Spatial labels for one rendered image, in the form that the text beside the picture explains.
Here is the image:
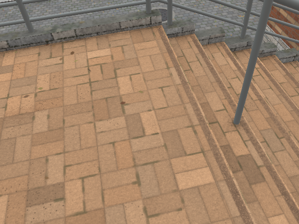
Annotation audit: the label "stairs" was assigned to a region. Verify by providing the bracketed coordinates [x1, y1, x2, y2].
[168, 34, 299, 224]

